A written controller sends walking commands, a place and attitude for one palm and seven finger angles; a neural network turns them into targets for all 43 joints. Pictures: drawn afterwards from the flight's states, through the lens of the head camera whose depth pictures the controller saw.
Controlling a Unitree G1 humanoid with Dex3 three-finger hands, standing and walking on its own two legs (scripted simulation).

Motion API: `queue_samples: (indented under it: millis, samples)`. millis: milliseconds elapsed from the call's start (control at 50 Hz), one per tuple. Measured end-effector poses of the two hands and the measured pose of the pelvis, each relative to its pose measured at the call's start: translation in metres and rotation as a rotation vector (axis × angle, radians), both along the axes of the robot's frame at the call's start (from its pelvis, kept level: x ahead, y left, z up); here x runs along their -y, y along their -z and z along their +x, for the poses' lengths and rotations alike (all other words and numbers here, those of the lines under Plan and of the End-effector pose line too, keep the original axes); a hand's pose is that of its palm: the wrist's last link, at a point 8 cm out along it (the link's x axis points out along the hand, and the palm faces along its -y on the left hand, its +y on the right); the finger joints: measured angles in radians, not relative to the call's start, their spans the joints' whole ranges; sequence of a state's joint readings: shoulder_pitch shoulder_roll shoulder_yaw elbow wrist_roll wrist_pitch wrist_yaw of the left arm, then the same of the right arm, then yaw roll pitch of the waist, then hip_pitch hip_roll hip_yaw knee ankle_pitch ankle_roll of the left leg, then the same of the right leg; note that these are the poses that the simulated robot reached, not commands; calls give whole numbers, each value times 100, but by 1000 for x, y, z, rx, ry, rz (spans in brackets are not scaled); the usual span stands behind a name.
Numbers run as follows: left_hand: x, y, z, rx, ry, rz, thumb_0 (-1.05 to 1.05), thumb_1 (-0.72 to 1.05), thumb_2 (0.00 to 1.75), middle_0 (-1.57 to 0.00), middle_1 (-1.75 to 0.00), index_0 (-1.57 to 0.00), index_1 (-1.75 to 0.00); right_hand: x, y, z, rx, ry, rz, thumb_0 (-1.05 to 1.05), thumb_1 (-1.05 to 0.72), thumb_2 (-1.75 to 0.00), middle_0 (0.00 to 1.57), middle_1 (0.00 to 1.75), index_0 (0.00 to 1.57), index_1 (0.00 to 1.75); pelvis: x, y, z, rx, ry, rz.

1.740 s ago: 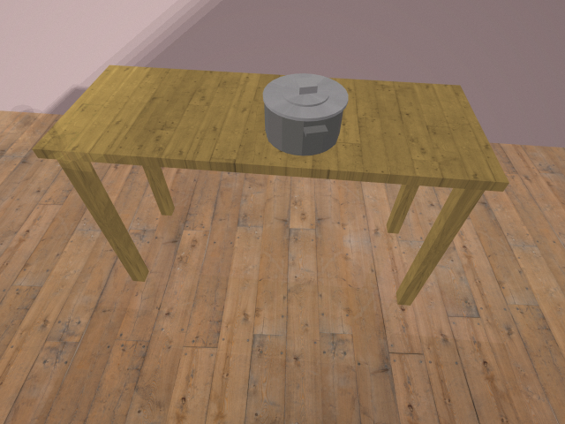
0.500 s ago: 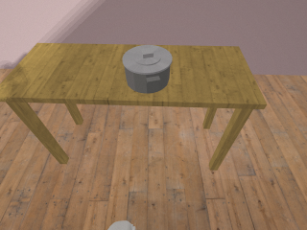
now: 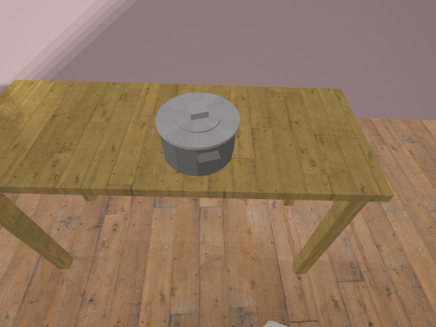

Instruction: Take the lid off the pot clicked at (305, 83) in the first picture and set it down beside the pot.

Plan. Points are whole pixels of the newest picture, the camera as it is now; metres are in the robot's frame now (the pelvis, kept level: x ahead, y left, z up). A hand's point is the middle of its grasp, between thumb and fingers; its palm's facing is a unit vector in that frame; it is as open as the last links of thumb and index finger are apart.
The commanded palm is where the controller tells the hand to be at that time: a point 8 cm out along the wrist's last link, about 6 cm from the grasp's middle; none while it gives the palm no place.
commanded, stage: take the last steps up to it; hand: left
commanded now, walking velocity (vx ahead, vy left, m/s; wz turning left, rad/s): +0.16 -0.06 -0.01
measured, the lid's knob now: (197, 110) +0.58 +0.09 +0.06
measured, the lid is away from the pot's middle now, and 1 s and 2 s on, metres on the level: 0.00 0.00 0.00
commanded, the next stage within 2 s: come to a stop and stand still in 0.02 s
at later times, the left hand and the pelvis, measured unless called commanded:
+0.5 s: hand out of the picture +0.15 +0.18 -0.17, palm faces +0.05 -0.97 -0.24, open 7.4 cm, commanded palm none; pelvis +0.10 -0.02 +0.00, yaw +0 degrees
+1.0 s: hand out of the picture +0.10 +0.13 -0.17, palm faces +0.06 -0.98 -0.19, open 7.3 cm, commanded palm none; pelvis +0.08 -0.05 +0.00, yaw +1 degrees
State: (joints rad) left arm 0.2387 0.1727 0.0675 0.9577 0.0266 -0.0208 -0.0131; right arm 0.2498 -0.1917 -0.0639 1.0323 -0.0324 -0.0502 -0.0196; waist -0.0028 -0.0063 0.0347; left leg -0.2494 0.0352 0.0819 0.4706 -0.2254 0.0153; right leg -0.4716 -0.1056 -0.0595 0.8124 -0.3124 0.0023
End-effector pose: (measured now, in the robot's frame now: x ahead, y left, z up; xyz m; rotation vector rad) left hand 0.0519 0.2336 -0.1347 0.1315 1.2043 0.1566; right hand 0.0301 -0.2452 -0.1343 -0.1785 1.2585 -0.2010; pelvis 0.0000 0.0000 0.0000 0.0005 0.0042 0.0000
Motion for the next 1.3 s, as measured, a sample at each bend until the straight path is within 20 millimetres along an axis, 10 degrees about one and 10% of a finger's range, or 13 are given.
queue_samples:
  millis: [100,320,560,800,1060,1300]
  samples:
    - [12,5,57,81,32,41,0,91,90,-20,-29,-19,-30,25,20,6,-94,22,12,-1,-93,-90,20,30,20,30,22,16,37,2,-9,11]
    - [20,25,65,-147,-3,-9,0,92,90,-20,-30,-20,-30,4,11,99,-18,19,10,0,-91,-90,20,30,20,30,11,12,101,13,20,-23]
    - [13,-1,97,-88,-25,77,0,91,90,-20,-29,-20,-30,17,6,139,20,-23,22,0,-92,-90,20,30,20,30,28,1,100,9,5,-6]
    - [49,-5,67,-83,11,63,0,90,90,-20,-29,-20,-30,47,11,111,6,17,52,0,-91,-90,20,30,20,30,51,1,87,20,11,16]
    - [53,8,29,-147,-37,-5,0,91,90,-20,-30,-20,-30,18,7,46,-139,-22,69,0,-91,-90,20,30,20,30,46,-5,75,20,-14,0]
    - [55,9,-10,-228,-29,6,0,91,90,-20,-29,-20,-30,5,16,29,-145,-3,102,0,-91,-90,20,30,20,30,38,1,71,14,-8,-17]
